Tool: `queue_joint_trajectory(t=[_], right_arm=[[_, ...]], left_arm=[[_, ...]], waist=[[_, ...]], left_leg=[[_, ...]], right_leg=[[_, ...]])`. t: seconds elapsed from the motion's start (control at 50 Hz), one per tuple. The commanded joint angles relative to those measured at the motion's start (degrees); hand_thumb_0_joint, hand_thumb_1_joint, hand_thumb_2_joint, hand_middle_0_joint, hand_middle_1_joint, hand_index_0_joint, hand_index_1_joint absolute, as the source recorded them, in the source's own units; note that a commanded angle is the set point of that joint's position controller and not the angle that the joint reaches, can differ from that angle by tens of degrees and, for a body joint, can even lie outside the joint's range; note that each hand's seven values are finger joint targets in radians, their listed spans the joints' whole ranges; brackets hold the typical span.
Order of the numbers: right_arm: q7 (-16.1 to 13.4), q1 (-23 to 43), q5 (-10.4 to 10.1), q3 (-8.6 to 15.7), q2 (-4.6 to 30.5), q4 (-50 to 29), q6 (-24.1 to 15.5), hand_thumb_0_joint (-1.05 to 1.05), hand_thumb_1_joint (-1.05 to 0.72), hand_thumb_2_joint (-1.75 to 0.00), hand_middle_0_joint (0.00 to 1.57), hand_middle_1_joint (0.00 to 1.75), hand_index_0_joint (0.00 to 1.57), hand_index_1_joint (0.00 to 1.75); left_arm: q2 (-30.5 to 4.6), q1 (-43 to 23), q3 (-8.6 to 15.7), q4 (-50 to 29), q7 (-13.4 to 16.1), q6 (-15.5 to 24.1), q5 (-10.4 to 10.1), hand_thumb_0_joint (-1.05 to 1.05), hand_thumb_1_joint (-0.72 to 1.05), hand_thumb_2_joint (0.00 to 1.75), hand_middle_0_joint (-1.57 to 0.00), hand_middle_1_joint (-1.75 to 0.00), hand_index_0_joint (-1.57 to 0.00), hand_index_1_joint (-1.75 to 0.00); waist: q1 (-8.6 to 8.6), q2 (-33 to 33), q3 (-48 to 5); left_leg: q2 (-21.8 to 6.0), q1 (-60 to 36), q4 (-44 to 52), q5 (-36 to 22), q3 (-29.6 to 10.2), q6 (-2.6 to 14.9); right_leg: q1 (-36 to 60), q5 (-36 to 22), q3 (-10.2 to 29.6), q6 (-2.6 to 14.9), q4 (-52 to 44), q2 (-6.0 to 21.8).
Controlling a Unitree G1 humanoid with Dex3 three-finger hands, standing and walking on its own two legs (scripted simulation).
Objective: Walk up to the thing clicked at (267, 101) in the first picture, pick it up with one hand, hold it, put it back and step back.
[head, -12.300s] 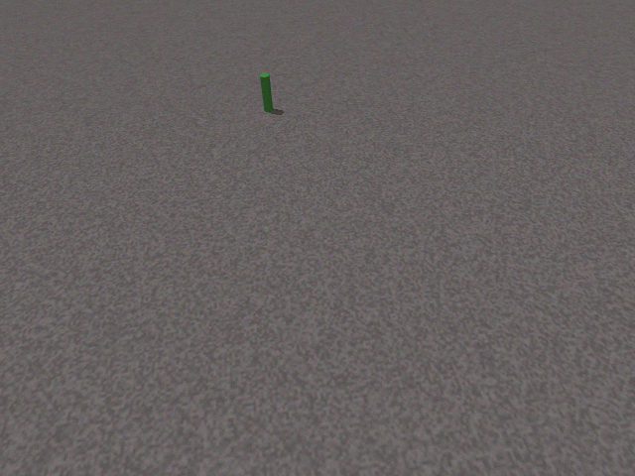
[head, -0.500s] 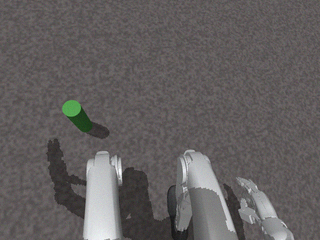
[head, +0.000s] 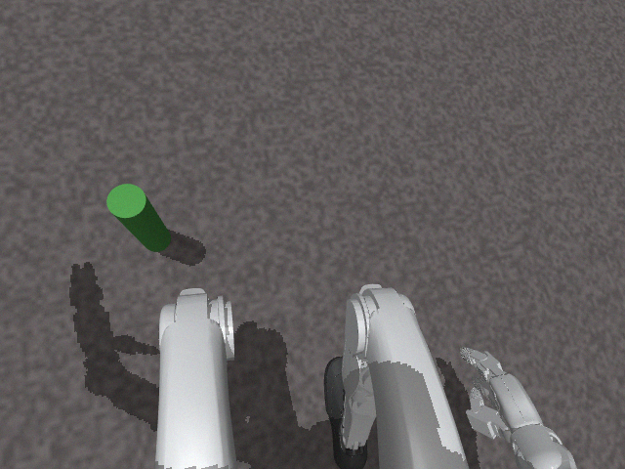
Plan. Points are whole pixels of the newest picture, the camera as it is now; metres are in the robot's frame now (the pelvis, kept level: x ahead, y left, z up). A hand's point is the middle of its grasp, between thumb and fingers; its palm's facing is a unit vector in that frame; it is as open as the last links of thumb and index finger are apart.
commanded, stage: go down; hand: left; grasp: from the side
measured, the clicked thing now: (144, 222) +0.47 +0.27 -0.29
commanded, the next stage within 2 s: approach in 0.22 s
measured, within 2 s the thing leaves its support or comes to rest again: neither
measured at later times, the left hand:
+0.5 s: hand out of the picture +0.37 +0.45 -0.01, palm faces +0.27 -0.96 -0.05, open 17.6 cm
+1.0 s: hand (69, 242) +0.41 +0.35 -0.22, palm faces +0.16 -0.99 +0.03, open 17.6 cm
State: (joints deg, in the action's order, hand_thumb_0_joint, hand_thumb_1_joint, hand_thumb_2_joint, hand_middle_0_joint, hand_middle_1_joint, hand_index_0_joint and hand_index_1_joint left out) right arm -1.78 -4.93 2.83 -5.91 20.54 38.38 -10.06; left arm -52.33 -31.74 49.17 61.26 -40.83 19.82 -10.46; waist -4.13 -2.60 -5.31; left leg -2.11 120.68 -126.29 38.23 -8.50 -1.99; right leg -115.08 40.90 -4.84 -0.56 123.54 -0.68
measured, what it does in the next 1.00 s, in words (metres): lowers itself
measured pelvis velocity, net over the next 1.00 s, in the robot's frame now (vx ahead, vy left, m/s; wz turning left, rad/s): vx -0.01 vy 0.01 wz -0.12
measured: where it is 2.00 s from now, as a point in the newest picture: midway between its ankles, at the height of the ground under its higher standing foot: (280, 437)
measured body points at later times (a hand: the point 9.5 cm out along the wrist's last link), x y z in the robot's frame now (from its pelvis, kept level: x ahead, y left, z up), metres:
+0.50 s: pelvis +0.00 +0.00 -0.02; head +0.21 +0.09 +0.37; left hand +0.35 +0.50 +0.00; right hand +0.16 -0.27 -0.11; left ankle +0.09 +0.14 -0.36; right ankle +0.09 -0.12 -0.36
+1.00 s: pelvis -0.01 +0.01 -0.09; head +0.24 +0.15 +0.26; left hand +0.39 +0.41 -0.22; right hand +0.15 -0.26 -0.15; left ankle +0.09 +0.14 -0.36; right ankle +0.09 -0.12 -0.36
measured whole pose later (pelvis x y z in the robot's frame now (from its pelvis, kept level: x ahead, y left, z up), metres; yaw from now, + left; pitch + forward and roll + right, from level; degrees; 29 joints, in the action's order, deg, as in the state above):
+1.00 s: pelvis -0.01 +0.01 -0.09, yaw -7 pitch +20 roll -13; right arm 2.5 5.0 13.4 -18.9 21.1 36.0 -5.9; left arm -51.9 -34.2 45.2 74.8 -34.9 44.2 -12.3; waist -10.3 -12.0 10.2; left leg -1.9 128.7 -147.1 40.2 -16.7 -1.9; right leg -120.4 40.1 -9.9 -2.3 138.5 -3.9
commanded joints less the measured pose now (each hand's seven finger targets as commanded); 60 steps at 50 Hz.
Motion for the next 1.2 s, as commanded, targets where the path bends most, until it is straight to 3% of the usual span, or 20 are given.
queue_joint_trajectory(t=[0.0, 0.26, 0.3, 0.36, 0.48, 0.62, 0.64, 0.66, 0.7, 0.72, 0.76, 0.82, 0.86, 0.9, 1.0, 1.04, 1.06, 1.1, 1.16, 1.18], right_arm=[[-1.3, -7.2, -0.5, 5.0, 13.3, -3.3, -1.2, 0.0, -0.92, -0.91, 0.2, 0.3, 0.2, 0.3], [-0.9, -7.5, -0.8, 4.7, 14.6, -3.1, -0.9, 0.0, -0.92, -0.91, 0.2, 0.3, 0.2, 0.3], [-0.9, -8.2, -0.6, 4.6, 14.7, -3.0, -0.8, 0.0, -0.93, -0.91, 0.2, 0.3, 0.2, 0.3], [-0.8, -7.7, -0.4, 4.0, 14.6, -3.1, -0.9, 0.0, -0.91, -0.91, 0.2, 0.3, 0.2, 0.3], [-0.2, -5.7, 1.1, 1.9, 14.6, -2.8, -1.8, 0.0, -0.91, -0.9, 0.2, 0.3, 0.2, 0.3], [0.8, -2.5, 3.5, -1.3, 16.0, -3.7, -1.6, 0.0, -0.9, -0.9, 0.2, 0.3, 0.2, 0.3], [0.9, -2.6, 4.0, -1.7, 16.6, -3.2, -1.3, 0.0, -0.9, -0.9, 0.2, 0.3, 0.2, 0.3], [1.1, -1.4, 4.6, -2.6, 16.4, -4.0, -1.0, 0.0, -0.9, -0.9, 0.2, 0.3, 0.2, 0.3], [1.3, -0.5, 5.7, -3.2, 17.5, -3.9, 0.0, 0.0, -0.91, -0.9, 0.2, 0.3, 0.2, 0.3], [1.4, -0.1, 6.4, -3.7, 17.4, -4.1, 0.4, 0.0, -0.91, -0.9, 0.2, 0.3, 0.2, 0.3], [1.9, 1.1, 7.4, -4.7, 17.7, -4.0, 1.4, 0.0, -0.92, -0.91, 0.2, 0.3, 0.2, 0.3], [2.0, 3.2, 9.0, -5.2, 19.1, -4.2, 2.6, 0.0, -0.92, -0.91, 0.2, 0.3, 0.2, 0.3], [2.5, 3.8, 9.8, -5.8, 19.2, -4.3, 3.3, 0.0, -0.93, -0.91, 0.2, 0.3, 0.2, 0.3], [2.7, 3.7, 10.5, -5.8, 19.6, -3.3, 4.0, 0.0, -0.93, -0.91, 0.2, 0.3, 0.2, 0.3], [3.7, 7.1, 11.1, -8.3, 18.9, -5.3, 4.8, 0.0, -0.94, -0.91, 0.2, 0.3, 0.2, 0.3], [4.0, 7.2, 11.7, -8.6, 19.7, -4.5, 5.4, 0.0, -0.95, -0.91, 0.2, 0.3, 0.2, 0.3], [4.4, 7.9, 12.1, -9.3, 19.4, -5.3, 5.6, 0.0, -0.95, -0.91, 0.2, 0.3, 0.2, 0.3], [5.0, 8.6, 12.4, -9.7, 19.8, -5.2, 6.0, 0.0, -0.95, -0.91, 0.2, 0.3, 0.2, 0.3], [5.8, 10.6, 13.1, -10.5, 19.6, -5.7, 6.4, 0.0, -0.94, -0.91, 0.2, 0.3, 0.2, 0.3], [6.1, 11.6, 13.3, -10.6, 19.2, -6.5, 6.4, 0.0, -0.94, -0.91, 0.2, 0.3, 0.2, 0.3]], left_arm=[[-26.2, -8.7, 4.1, -10.7, 0.1, 3.1, -2.1, 0.0, -0.55, 0.07, -0.05, -0.05, -0.03, -0.06], [-26.8, -9.3, 4.7, -11.3, -1.0, 3.6, -3.0, 0.0, -0.55, 0.06, -0.05, -0.04, -0.04, -0.06], [-26.7, -9.8, 4.9, -12.1, -1.0, 3.9, -3.1, 0.0, -0.54, 0.12, -0.07, -0.09, -0.03, -0.13], [-26.5, -10.7, 5.4, -9.5, -1.2, 4.7, -3.7, 0.0, -0.61, 0.03, -0.09, -0.07, -0.06, -0.1], [-21.0, -11.1, 3.1, 0.8, -2.7, 9.8, -6.3, 0.0, -0.61, 0.02, -0.09, -0.07, -0.06, -0.1], [-22.0, -14.0, 0.9, 6.6, -1.9, 17.0, -6.3, 0.0, -0.61, 0.01, -0.09, -0.06, -0.06, -0.08], [-25.1, -13.2, 3.3, 7.6, -1.3, 17.9, -5.9, 0.0, -0.61, 0.02, -0.09, -0.06, -0.06, -0.08], [-25.6, -15.2, 2.2, 5.9, -0.8, 19.1, -5.2, 0.0, -0.6, 0.03, -0.09, -0.06, -0.06, -0.08], [-29.4, -14.9, 4.7, 4.2, 0.5, 21.3, -4.1, 0.0, -0.61, 0.03, -0.09, -0.07, -0.06, -0.09], [-29.9, -15.3, 5.1, 3.4, 1.1, 22.3, -3.9, 0.0, -0.61, 0.03, -0.09, -0.07, -0.06, -0.09], [-25.8, -14.7, 2.4, 3.7, 1.8, 24.3, -3.6, 0.0, -0.61, 0.05, -0.08, -0.09, -0.06, -0.11], [-27.5, -13.5, 3.6, 1.4, 3.5, 26.9, -2.5, 0.0, -0.61, 0.05, -0.08, -0.1, -0.06, -0.12], [-21.1, -11.5, 0.2, 2.5, 4.1, 27.7, -2.9, 0.0, -0.61, 0.06, -0.08, -0.11, -0.06, -0.13], [-17.8, -9.7, -1.3, 4.1, 5.2, 28.1, -2.9, 0.0, -0.61, 0.06, -0.08, -0.12, -0.06, -0.13], [-8.3, -12.7, -9.1, 5.7, 8.9, 31.0, -3.4, 0.0, -0.61, 0.0, -0.08, -0.09, -0.07, -0.09], [-12.8, -9.8, -5.1, 7.0, 12.1, 32.9, -3.1, 0.0, -0.61, 0.0, -0.08, -0.08, -0.08, -0.08], [-10.7, -10.9, -6.4, 6.7, 13.4, 34.1, -3.4, 0.0, -0.61, 0.0, -0.08, -0.08, -0.08, -0.08], [-11.7, -10.7, -4.0, 6.8, 16.6, 36.1, -3.4, 0.0, -0.61, 0.01, -0.08, -0.09, -0.07, -0.09], [-10.9, -11.4, -5.6, 6.0, 20.5, 38.4, -1.3, 0.0, -0.61, 0.02, -0.07, -0.08, -0.07, -0.08], [-6.9, -11.0, -8.5, 6.4, 21.3, 38.9, -0.6, 0.0, -0.61, 0.03, -0.07, -0.08, -0.07, -0.08]], waist=[[3.5, 14.7, -34.5], [2.96, 18.9, -33.7], [2.44, 19.0, -34.8], [1.49, 17.5, -32.2], [-1.81, 11.2, -26.0], [-2.75, 12.1, -25.8], [-1.99, 13.0, -26.5], [-2.13, 14.2, -26.7], [-1.63, 18.0, -28.0], [-1.42, 19.4, -28.6], [-2.59, 21.1, -27.8], [-2.52, 26.4, -28.4], [-4.03, 26.7, -27.4], [-5.08, 27.1, -25.6], [-9.04, 20.3, -19.6], [-7.66, 18.8, -19.3], [-7.91, 17.7, -19.3], [-7.37, 17.9, -18.1], [-7.81, 19.1, -15.7], [-8.53, 18.9, -15.1]], left_leg=[[-0.2, -26.5, 15.9, -5.9, 4.8, 3.39], [-0.7, -30.6, 16.2, -7.2, 2.0, 2.7], [-0.6, -30.9, 15.5, -8.6, 2.1, 2.68], [-0.6, -28.3, 14.4, -7.0, 2.3, 2.86], [-0.5, -19.5, 8.1, -4.8, 3.1, 3.48], [-1.2, -17.8, 3.3, -3.8, 2.1, 2.87], [-1.3, -19.0, 2.4, -5.5, 2.1, 2.65], [-1.5, -19.3, 2.3, -5.8, 1.7, 2.37], [-1.9, -21.8, 1.7, -7.4, 1.4, 1.94], [-2.1, -22.6, 0.7, -8.9, 1.5, 1.79], [-2.3, -24.2, 0.3, -9.8, 0.5, 1.38], [-2.8, -27.9, -0.7, -13.1, -0.2, 0.61], [-3.1, -28.8, -1.3, -14.5, -1.2, 0.24], [-3.3, -29.0, -1.8, -15.1, -1.9, -0.08], [-3.0, -21.2, -4.2, -9.0, -3.5, 0.42], [-2.8, -19.2, -5.8, -8.5, -3.2, 0.71], [-2.8, -18.5, -6.4, -8.3, -3.4, 0.79], [-2.6, -17.2, -6.6, -6.3, -3.3, 0.88], [-2.5, -15.4, -6.3, -2.8, -3.2, 0.87], [-2.5, -15.8, -6.3, -2.6, -3.2, 0.72]], right_leg=[[15.2, -6.8, -0.9, 2.85, -13.6, -1.5], [9.0, -8.2, -2.5, 3.25, -9.8, -1.2], [10.1, -9.2, -2.6, 3.18, -9.6, -1.1], [9.2, -8.0, -2.6, 3.02, -9.3, -1.3], [9.4, -6.7, -3.3, 2.39, -8.3, -2.2], [8.8, -6.3, -5.0, 2.33, -4.2, -3.1], [9.2, -7.6, -5.2, 2.34, -3.2, -3.2], [9.1, -7.6, -5.6, 2.46, -2.3, -3.3], [9.5, -8.9, -6.0, 2.51, -0.7, -3.4], [10.1, -10.0, -5.9, 2.43, -0.2, -3.5], [8.5, -10.4, -6.7, 2.47, 1.3, -3.6], [7.5, -12.7, -7.6, 2.57, 3.3, -3.8], [6.6, -13.5, -8.6, 2.56, 4.3, -3.9], [5.7, -14.1, -9.3, 2.53, 4.7, -3.9], [6.4, -12.6, -11.5, 1.94, 5.3, -4.1], [8.3, -12.7, -11.4, 1.68, 5.5, -4.4], [8.9, -12.7, -11.5, 1.56, 5.5, -4.6], [9.6, -11.7, -11.7, 1.42, 5.4, -4.7], [9.2, -9.6, -12.0, 1.44, 5.3, -4.9], [8.7, -9.6, -12.2, 1.39, 5.2, -5.0]])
